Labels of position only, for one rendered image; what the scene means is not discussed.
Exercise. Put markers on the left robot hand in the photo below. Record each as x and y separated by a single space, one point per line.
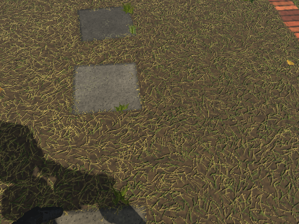
39 215

